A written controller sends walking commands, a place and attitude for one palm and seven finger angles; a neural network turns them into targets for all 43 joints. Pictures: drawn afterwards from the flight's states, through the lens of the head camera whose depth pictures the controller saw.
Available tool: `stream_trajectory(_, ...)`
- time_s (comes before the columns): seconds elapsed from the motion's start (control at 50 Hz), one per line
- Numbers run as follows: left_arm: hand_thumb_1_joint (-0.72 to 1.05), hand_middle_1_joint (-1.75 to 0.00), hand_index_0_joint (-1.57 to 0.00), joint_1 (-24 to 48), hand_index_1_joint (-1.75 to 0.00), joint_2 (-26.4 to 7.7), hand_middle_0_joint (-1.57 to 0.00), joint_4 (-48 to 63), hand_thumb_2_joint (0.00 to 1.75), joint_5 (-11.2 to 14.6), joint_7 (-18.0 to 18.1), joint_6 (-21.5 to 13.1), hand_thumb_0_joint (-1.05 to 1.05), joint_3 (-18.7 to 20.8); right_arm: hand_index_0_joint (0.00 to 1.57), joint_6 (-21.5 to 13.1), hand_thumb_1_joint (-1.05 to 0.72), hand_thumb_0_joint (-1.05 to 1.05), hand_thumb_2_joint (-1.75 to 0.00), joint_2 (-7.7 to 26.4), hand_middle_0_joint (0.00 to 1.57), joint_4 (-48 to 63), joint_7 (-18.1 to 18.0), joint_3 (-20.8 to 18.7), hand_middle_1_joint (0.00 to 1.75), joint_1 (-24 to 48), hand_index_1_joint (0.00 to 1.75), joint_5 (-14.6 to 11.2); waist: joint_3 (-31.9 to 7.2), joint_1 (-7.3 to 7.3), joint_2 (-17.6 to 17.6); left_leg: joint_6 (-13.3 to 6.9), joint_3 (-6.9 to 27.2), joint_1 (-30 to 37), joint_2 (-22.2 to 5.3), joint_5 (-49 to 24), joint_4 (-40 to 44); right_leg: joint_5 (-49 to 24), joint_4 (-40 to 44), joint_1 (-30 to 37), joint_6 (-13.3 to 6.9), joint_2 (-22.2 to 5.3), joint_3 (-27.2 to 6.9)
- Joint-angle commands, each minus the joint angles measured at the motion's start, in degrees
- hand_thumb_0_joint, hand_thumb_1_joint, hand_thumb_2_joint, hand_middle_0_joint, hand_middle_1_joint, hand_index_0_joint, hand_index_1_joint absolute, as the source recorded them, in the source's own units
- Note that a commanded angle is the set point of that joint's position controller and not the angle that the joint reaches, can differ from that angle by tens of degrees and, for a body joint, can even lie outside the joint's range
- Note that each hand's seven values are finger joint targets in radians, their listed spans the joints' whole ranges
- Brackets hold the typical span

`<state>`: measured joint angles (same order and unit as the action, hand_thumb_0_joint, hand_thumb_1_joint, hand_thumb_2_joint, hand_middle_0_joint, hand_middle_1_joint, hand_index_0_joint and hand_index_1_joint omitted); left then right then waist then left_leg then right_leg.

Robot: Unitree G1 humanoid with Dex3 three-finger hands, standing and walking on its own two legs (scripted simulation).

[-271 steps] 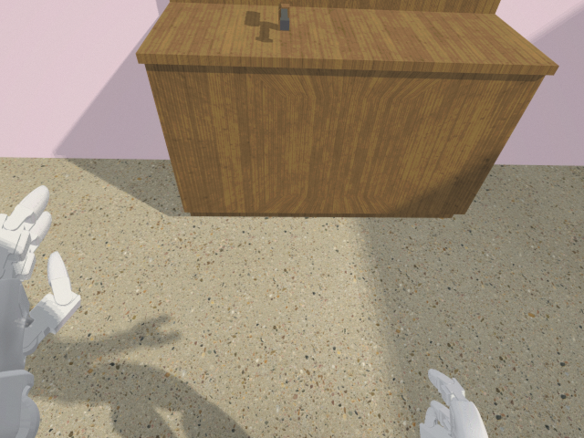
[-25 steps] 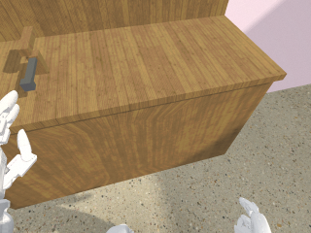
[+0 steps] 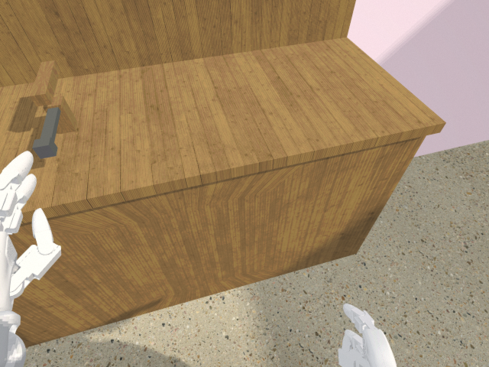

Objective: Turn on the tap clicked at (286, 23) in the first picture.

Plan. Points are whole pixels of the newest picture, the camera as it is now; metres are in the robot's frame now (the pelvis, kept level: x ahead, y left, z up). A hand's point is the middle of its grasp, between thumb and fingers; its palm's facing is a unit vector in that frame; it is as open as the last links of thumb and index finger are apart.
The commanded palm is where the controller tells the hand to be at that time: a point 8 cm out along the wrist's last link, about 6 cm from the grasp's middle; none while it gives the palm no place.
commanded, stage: come to a stop and stand still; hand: left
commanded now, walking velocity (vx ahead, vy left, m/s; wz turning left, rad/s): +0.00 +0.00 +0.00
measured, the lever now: (45, 147) +0.45 +0.42 +0.10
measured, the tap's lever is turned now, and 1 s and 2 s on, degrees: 0 0 0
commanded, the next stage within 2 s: look again from close up in 0.50 s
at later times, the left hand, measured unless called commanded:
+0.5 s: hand (50, 272) +0.19 +0.24 +0.16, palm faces +0.38 -0.85 -0.37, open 7.4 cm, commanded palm +0.13 +0.28 +0.18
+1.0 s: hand (5, 242) +0.22 +0.31 +0.16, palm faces +0.39 -0.85 -0.35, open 7.4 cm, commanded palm +0.16 +0.33 +0.18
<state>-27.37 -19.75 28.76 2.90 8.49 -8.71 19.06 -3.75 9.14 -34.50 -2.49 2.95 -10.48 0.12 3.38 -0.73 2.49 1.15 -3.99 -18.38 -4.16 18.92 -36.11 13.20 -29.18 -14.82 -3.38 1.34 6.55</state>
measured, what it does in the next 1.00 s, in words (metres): shifts its weight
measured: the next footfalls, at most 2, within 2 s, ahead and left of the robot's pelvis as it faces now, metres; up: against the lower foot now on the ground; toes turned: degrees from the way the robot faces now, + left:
none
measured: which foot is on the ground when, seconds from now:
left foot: down 0.00-1.00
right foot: down 0.00-1.00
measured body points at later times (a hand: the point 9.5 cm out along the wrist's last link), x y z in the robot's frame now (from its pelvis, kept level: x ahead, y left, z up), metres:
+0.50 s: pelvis -0.03 +0.00 +0.00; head -0.03 +0.00 +0.45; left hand +0.16 +0.28 +0.18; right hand +0.12 -0.23 -0.09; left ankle +0.01 +0.11 -0.73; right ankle +0.03 -0.08 -0.73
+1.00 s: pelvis +0.00 +0.05 +0.00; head +0.01 +0.08 +0.45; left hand +0.19 +0.35 +0.18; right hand +0.16 -0.17 -0.07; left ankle +0.01 +0.11 -0.73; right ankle +0.03 -0.08 -0.73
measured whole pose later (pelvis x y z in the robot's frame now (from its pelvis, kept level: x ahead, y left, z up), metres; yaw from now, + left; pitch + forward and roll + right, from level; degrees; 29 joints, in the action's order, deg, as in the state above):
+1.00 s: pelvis +0.00 +0.05 +0.00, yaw -1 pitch -2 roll -1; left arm -21.0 -21.5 23.4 1.8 5.4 -14.6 20.9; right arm -10.2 10.2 -34.0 -1.6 1.7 -14.2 0.1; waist 3.7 -2.0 -2.8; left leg -4.7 -3.9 -11.9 2.9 14.4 -27.8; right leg 10.7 -26.2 -13.6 1.1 -1.9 2.9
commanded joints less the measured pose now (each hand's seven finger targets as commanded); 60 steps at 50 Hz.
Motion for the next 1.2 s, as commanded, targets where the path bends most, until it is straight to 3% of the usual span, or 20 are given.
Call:
stream_trajectory(0.0, 0.9, -0.3, -0.2, 5.28, -0.3, -10.32, -0.2, 12.16, 0.9, -0.37, 1.86, -3.09, 0.0, 6.66, 0.2, -2.12, -0.9, 0.0, -0.9, 6.42, 0.2, 8.09, -1.42, -2.91, 0.3, 4.01, 0.3, -0.35, -9.38, 0.75, -10.05, -0.07, 3.65, -1.67, 1.97, 3.58, -4.36, -10.36, 10.94, 4.87, -3.23, -16.19, -15.72)
stream_trajectory(0.06, 0.9, -0.3, -0.2, 5.31, -0.3, -11.14, -0.2, 13.87, 0.9, -0.56, 2.29, -3.79, 0.0, 7.26, 0.2, -1.87, -0.9, 0.0, -0.9, 7.28, 0.2, 7.85, -2.22, -3.38, 0.3, 4.45, 0.3, -0.28, -9.21, 0.65, -4.25, -0.51, 3.0, 3.74, 1.6, -4.4, 7.17, -6.32, 8.99, 4.62, -1.01, -13.28, -12.33)
stream_trajectory(0.1, 0.9, -0.3, -0.2, 3.33, -0.3, -11.0, -0.2, 13.57, 0.9, -0.79, 2.21, -4.31, 0.0, 7.14, 0.2, -1.88, -0.9, 0.0, -0.9, 8.92, 0.2, 8.59, -2.44, -4.31, 0.3, 4.05, 0.3, -0.17, -9.1, -0.02, 0.35, -1.79, 6.3, 6.39, -2.77, -13.07, 12.17, -1.12, 6.96, 3.47, 1.69, -8.65, -10.55)
stream_trajectory(0.14, 0.9, -0.3, -0.2, 2.51, -0.3, -10.19, -0.2, 12.31, 0.9, -0.92, 1.89, -4.81, 0.0, 6.81, 0.2, -1.52, -0.9, 0.0, -0.9, 8.79, 0.2, 8.84, -2.48, -3.54, 0.3, 4.68, 0.3, 0.04, -6.11, -0.03, 7.39, -3.34, 10.65, -1.52, -6.24, -6.69, 17.71, 3.27, 4.79, 5.38, 3.48, -5.11, -7.55)
stream_trajectory(0.16, 0.9, -0.3, -0.2, 3.88, -0.3, -9.96, -0.2, 12.54, 0.9, -1.04, 1.78, -5.27, 0.0, 6.77, 0.2, -1.73, -0.9, 0.0, -0.9, 8.83, 0.2, 8.87, -2.61, -3.57, 0.3, 4.95, 0.3, 0.1, -5.57, -0.13, 8.18, -3.54, 11.4, -5.05, -6.91, -5.63, 19.02, 1.84, 2.88, 8.34, 3.65, -4.66, -6.6)
stream_trajectory(0.22, 0.9, -0.3, -0.2, 4.09, -0.3, -8.62, -0.2, 9.89, 0.9, -1.53, 1.62, -5.42, 0.0, 5.24, 0.2, -2.48, -0.9, 0.0, -0.9, 9.29, 0.2, 8.6, -2.34, -4.19, 0.3, 3.53, 0.3, -0.26, -6.55, -0.07, 4.37, -2.69, 7.95, -5.66, -4.72, -2.17, 16.35, -0.32, 4.39, 9.39, 3.53, -5.35, -8.06)
stream_trajectory(0.3, 0.9, -0.3, -0.2, 4.67, -0.3, -9.06, -0.2, 9.21, 0.9, -1.4, 1.65, -4.94, 0.0, 4.88, 0.2, -3.12, -0.9, 0.0, -0.9, 9.19, 0.2, 8.14, -1.99, -4.33, 0.3, 2.38, 0.3, -0.13, -6.69, 0.36, -2.25, -1.6, 4.95, -1.87, -0.93, 1.82, 11.24, 7.39, 11.15, 3.97, 2.19, -8.78, -12.99)
stream_trajectory(0.4, 0.9, -0.3, -0.2, 4.65, -0.3, -10.26, -0.2, 9.28, 0.9, -1.2, 2.01, -3.93, 0.0, 5.55, 0.2, -2.57, -0.9, 0.0, -0.9, 8.59, 0.2, 7.89, -1.99, -3.99, 0.3, 2.73, 0.3, 0.08, -6.31, 0.69, -4.81, -1.69, 4.55, 2.22, 0.29, 1.05, 7.89, 15.25, 15.36, -1.62, 1.08, -10.98, -14.89)
stream_trajectory(0.56, 0.9, -0.3, -0.2, 5.18, -0.3, -9.58, -0.2, 10.12, 0.9, -1.57, 1.85, -4.4, 0.0, 5.65, 0.2, -2.62, -0.9, 0.0, -0.9, 8.79, 0.2, 8.51, -2.37, -3.48, 0.3, 3.64, 0.3, 0.26, -6.29, 0.08, 2.53, -2.55, 8.72, -3.54, -3.59, 1.17, 18.42, 3.61, 7.58, 6.91, 3.31, -4.71, -7.82)
stream_trajectory(0.58, 0.9, -0.3, -0.2, 65.91, -0.3, -57.42, -0.2, 22.18, 0.9, -9.99, 0.75, -10.25, 0.0, 39.47, 0.2, -6.49, -0.9, 0.0, -0.9, 10.61, 0.2, 6.64, -1.94, -5.25, 0.3, -5.25, 0.3, 2.19, 2.55, -1.28, -7.64, -3.43, 2.78, -8.88, -1.92, -4.85, 7.14, -4.83, 13.18, -0.5, 8.41, -7.22, -12.82)
stream_trajectory(0.6, 0.9, -0.3, -0.2, 33.51, -0.3, -22.87, -0.2, -11.42, 0.9, -3.72, -2.11, -7.74, 0.0, 16.81, 0.2, -5.97, -0.9, 0.0, -0.9, 3.79, 0.2, 3.98, -1.53, -2.85, 0.3, -1.32, 0.3, 0.22, -11.85, -0.18, -8.61, -3.0, 3.16, 1.35, 3.95, -4.93, 3.32, 1.52, 12.09, 0.58, 2.31, -11.58, -12.82)
stream_trajectory(0.62, 0.9, -0.3, -0.2, 19.59, -0.3, -14.17, -0.2, -14.23, 0.9, -1.8, -3.3, -7.53, 0.0, 10.54, 0.2, -7.46, -0.9, 0.0, -0.9, 7.48, 0.2, 8.11, -1.34, -4.74, 0.3, -1.31, 0.3, -0.57, -7.78, -3.49, -5.26, -1.79, 2.02, 3.94, 4.15, -2.94, 3.37, 3.55, 16.74, -0.59, 2.86, -11.27, -19.89)
stream_trajectory(0.66, 0.9, -0.3, -0.2, 10.78, -0.3, -5.36, -0.2, -5.36, 0.9, 0.71, -3.9, -9.19, 0.0, 2.29, 0.2, -8.24, -0.9, 0.0, -0.9, 7.95, 0.2, 8.89, 0.69, -4.72, 0.3, -0.39, 0.3, -1.41, -11.0, -2.12, 2.25, -2.4, 2.88, 5.77, 3.82, -1.63, 10.17, 8.36, 13.93, 4.96, 1.63, -11.41, -15.91)
stream_trajectory(0.74, 0.9, -0.3, -0.2, 6.2, -0.3, -9.47, -0.2, 4.3, 0.9, -0.2, -2.59, -8.67, 0.0, 3.98, 0.2, -8.69, -0.9, 0.0, -0.9, 9.17, 0.2, 9.48, 1.35, -4.28, 0.3, 1.35, 0.3, -0.97, -6.51, -2.16, -2.84, -3.28, 7.53, -0.48, -0.07, 4.73, 19.29, 11.6, 8.95, 5.16, 2.94, -5.12, -9.66)
stream_trajectory(0.76, 0.9, -0.3, -0.2, 7.09, -0.3, -12.45, -0.2, 5.91, 0.9, -0.43, -1.92, -8.68, 0.0, 7.05, 0.2, -8.7, -0.9, 0.0, -0.9, 9.52, 0.2, 9.71, 1.11, -4.36, 0.3, 2.26, 0.3, -1.19, -6.24, -2.07, -0.91, -3.48, 8.49, -1.4, -1.21, 4.88, 20.97, 8.34, 6.6, 6.58, 3.11, -4.03, -8.34)
stream_trajectory(0.82, 0.9, -0.3, -0.2, 10.9, -0.3, -13.44, -0.2, 7.75, 0.9, -0.69, -1.53, -9.36, 0.0, 9.86, 0.2, -9.01, -0.9, 0.0, -0.9, 9.13, 0.2, 10.6, 0.5, -4.4, 0.3, 2.6, 0.3, -0.96, -7.8, -1.71, -0.71, -4.1, 10.05, -2.45, -2.58, 1.0, 21.29, 0.52, 2.47, 10.04, 3.17, -3.49, -6.53)
stream_trajectory(0.86, 0.9, -0.3, -0.2, 15.1, -0.3, -15.73, -0.2, 10.7, 0.9, -0.84, -1.52, -9.97, 0.0, 11.87, 0.2, -9.38, -0.9, 0.0, -0.9, 9.03, 0.2, 10.91, 0.22, -4.13, 0.3, 2.97, 0.3, -0.61, -6.66, -1.46, 4.36, -3.53, 10.39, -2.74, -2.66, 1.11, 22.49, -0.1, 1.33, 9.95, 3.05, -3.1, -6.11)
stream_trajectory(0.98, 0.9, -0.3, -0.2, 13.96, -0.3, -8.96, -0.2, 9.72, 0.9, -0.91, -2.06, -10.25, 0.0, 5.95, 0.2, -10.09, -0.9, 0.0, -0.9, 9.22, 0.2, 9.78, 1.02, -4.52, 0.3, 1.84, 0.3, -0.17, -9.95, -0.76, 3.25, -0.4, 7.68, 5.65, -0.53, -16.86, 16.19, -9.95, 3.55, 9.36, 2.17, -3.36, -6.03)
stream_trajectory(1.12, 0.9, -0.3, -0.2, 10.1, -0.3, -8.14, -0.2, 6.92, 0.9, -0.88, -1.93, -8.35, 0.0, 5.49, 0.2, -7.14, -0.9, 0.0, -0.9, 9.68, 0.2, 10.24, 1.31, -4.98, 0.3, 2.07, 0.3, 0.1, -8.32, -0.23, 1.35, -1.53, 8.29, 3.5, -0.6, -10.71, 14.54, -5.5, 1.22, 7.43, 1.22, -3.11, -4.75)
stream_trajectory(1.18, 0.9, -0.3, -0.2, 11.31, -0.3, -9.56, -0.2, 9.1, 0.9, -0.6, -1.72, -8.5, 0.0, 6.81, 0.2, -6.39, -0.9, 0.0, -0.9, 9.46, 0.2, 10.84, 0.86, -4.68, 0.3, 2.69, 0.3, 0.11, -8.02, 0.01, 3.82, -1.28, 9.06, 4.45, -0.64, -14.38, 13.8, -6.47, -1.64, 6.18, 0.99, -2.91, -3.78)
